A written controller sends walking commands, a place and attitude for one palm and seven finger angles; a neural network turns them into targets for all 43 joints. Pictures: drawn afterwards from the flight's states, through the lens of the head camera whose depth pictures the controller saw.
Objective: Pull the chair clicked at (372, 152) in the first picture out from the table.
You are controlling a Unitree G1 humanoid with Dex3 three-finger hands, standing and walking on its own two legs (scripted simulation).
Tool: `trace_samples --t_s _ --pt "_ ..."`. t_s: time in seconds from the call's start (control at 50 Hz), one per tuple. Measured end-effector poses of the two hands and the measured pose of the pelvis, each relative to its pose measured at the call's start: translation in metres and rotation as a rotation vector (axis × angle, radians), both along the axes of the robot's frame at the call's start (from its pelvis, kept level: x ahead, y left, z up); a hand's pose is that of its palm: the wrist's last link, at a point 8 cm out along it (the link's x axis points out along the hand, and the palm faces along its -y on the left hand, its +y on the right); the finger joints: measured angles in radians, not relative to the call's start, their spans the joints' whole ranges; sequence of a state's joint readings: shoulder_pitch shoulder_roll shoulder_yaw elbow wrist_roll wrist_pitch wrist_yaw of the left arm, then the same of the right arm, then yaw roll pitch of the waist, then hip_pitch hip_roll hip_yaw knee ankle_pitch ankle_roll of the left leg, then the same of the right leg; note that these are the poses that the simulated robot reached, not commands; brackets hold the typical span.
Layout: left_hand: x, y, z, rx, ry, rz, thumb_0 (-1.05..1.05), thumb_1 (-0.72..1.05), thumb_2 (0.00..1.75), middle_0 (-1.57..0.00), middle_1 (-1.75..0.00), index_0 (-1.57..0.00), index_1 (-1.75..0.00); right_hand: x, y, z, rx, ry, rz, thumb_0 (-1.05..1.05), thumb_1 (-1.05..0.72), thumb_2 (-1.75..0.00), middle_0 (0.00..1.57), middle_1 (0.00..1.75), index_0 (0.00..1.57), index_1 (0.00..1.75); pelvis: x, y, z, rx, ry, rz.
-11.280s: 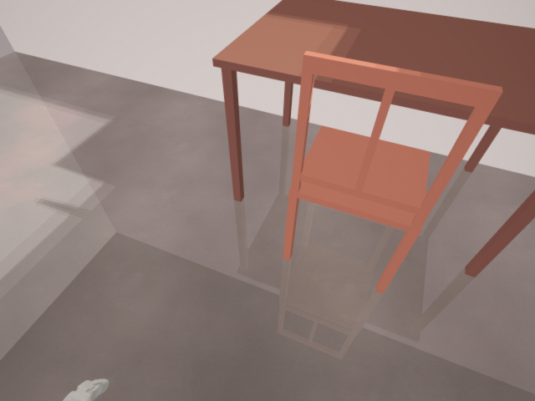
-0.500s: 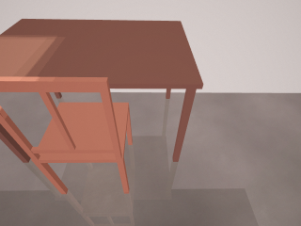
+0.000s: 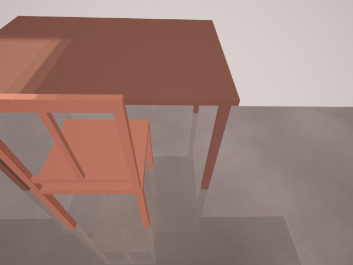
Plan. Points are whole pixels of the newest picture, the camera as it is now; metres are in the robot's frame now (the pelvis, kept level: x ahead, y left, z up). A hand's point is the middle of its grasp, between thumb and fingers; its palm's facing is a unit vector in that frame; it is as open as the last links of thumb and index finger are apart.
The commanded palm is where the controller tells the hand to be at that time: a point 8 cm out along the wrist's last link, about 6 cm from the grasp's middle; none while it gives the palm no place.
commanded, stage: look again from close up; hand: left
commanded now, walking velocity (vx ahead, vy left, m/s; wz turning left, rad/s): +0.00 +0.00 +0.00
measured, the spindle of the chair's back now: (65, 149) +0.45 +0.38 -0.08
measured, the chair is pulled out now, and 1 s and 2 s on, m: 0.00 0.00 0.00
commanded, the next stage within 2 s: none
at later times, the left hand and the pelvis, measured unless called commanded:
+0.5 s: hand out of the picture +0.01 +0.16 -0.18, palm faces +0.05 -0.99 -0.16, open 7.4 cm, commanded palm none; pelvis +0.02 +0.01 +0.00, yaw +0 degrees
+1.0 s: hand out of the picture +0.01 +0.16 -0.17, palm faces +0.04 -0.99 -0.15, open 7.4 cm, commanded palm none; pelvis +0.02 +0.01 +0.00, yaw +0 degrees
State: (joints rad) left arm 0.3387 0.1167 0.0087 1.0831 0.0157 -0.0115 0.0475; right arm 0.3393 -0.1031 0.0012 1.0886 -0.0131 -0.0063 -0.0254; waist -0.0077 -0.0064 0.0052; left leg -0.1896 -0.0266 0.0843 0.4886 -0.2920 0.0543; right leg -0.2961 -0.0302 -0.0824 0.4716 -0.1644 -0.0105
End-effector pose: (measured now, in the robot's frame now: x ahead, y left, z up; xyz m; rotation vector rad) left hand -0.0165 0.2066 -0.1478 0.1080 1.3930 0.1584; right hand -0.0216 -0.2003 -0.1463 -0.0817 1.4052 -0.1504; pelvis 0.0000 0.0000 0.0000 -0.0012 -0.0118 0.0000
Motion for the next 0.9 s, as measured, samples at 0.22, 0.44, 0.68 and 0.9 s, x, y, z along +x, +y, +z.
trace_samples --t_s 0.22,0.44,0.68,0.9 --pt "0.018 0.007 0.001 0.008 -0.008 -0.004 0.01 0.92 0.89 -0.20 -0.30 -0.20 -0.30 0.017 -0.003 0.002 -0.020 -0.004 0.005 0.00 -0.92 -0.89 0.20 0.30 0.20 0.30 0.013 0.003 0.001 -0.005 -0.008 -0.003" --pt "0.021 0.008 0.001 -0.003 0.002 -0.002 0.01 0.91 0.89 -0.20 -0.30 -0.20 -0.30 0.022 -0.003 0.004 -0.031 0.001 0.010 0.00 -0.91 -0.89 0.20 0.30 0.20 0.30 0.019 0.006 0.003 -0.006 -0.018 -0.003" --pt "0.018 0.006 0.001 -0.013 0.018 0.001 0.00 0.91 0.89 -0.20 -0.30 -0.20 -0.30 0.017 0.005 0.004 -0.019 0.019 0.006 0.00 -0.91 -0.89 0.20 0.30 0.20 0.30 0.022 0.010 0.004 -0.006 -0.022 -0.003" --pt "0.017 0.005 0.001 -0.019 0.029 0.001 0.00 0.91 0.89 -0.20 -0.30 -0.20 -0.30 0.010 0.008 0.004 -0.017 0.039 -0.001 0.00 -0.91 -0.89 0.20 0.30 0.20 0.30 0.023 0.011 0.004 -0.005 -0.020 -0.005"
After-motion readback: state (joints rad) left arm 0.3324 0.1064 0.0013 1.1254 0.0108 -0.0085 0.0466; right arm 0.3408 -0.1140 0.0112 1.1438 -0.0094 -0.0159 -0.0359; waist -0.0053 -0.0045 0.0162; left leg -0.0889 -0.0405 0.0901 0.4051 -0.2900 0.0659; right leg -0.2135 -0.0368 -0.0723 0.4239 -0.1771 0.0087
